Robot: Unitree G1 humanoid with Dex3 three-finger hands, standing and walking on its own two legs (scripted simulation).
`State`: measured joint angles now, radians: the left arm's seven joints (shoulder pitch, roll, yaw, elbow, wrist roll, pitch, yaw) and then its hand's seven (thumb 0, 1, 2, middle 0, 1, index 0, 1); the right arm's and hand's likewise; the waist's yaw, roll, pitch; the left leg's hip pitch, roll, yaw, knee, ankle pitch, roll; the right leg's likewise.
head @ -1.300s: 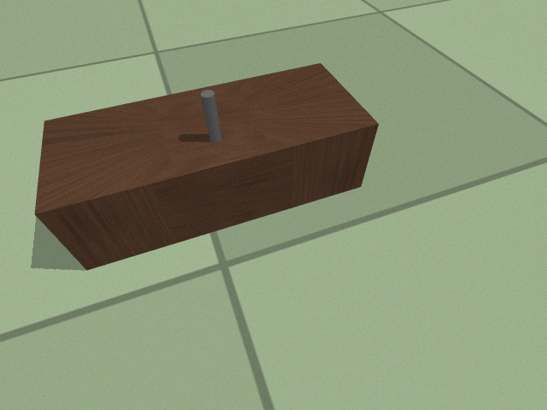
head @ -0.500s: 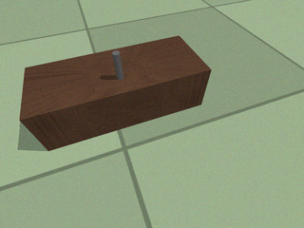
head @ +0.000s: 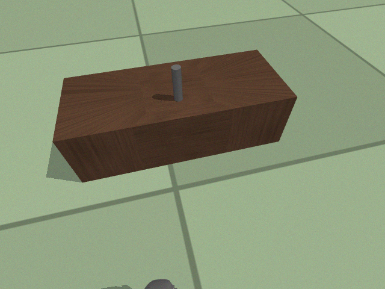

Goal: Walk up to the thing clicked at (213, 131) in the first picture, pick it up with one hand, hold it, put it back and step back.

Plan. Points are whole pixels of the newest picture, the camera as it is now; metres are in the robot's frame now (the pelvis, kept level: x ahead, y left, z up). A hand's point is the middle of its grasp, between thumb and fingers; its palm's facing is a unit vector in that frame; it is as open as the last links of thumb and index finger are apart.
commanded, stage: walk up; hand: right
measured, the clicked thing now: (177, 83) +1.13 +0.11 -0.29
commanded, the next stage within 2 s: none
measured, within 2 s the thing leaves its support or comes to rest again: neither
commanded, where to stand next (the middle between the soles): +0.60 +0.25 m, yaw +16 degrees
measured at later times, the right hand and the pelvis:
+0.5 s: hand (270, 251) +0.23 -0.17 -0.17, palm faces -0.17 +0.94 -0.31, open 7.4 cm; pelvis +0.17 +0.08 -0.02, yaw +9 degrees
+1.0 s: hand (214, 147) +0.56 -0.05 -0.14, palm faces -0.34 +0.85 -0.40, open 7.4 cm; pelvis +0.34 +0.17 -0.03, yaw +18 degrees
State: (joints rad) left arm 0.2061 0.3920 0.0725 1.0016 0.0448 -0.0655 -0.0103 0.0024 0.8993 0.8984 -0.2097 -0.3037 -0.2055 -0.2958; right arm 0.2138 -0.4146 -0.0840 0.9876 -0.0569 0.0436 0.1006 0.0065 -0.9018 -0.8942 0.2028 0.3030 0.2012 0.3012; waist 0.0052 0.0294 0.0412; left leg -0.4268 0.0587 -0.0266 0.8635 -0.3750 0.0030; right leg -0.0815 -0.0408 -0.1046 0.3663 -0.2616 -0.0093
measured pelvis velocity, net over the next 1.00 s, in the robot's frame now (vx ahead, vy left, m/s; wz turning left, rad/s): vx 0.34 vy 0.17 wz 0.31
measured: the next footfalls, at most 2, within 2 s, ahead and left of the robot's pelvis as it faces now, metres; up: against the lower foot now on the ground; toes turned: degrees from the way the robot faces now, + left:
left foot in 0.14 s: +0.16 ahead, +0.21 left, +0.00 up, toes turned +9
right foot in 0.50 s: +0.32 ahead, +0.00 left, +0.00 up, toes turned +5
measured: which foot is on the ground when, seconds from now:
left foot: up 0.00-0.12, down 0.14-0.52, up 0.54-0.90, down 0.92-1.00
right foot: down 0.00-0.16, up 0.18-0.48, down 0.50-0.94, up 0.96-1.00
